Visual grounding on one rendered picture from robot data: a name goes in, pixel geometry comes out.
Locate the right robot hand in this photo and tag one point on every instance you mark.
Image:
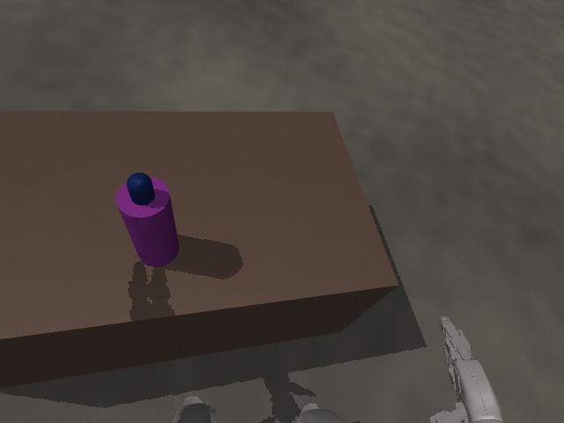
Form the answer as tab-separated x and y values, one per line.
476	398

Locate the bottle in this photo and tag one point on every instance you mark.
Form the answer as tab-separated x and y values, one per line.
145	205

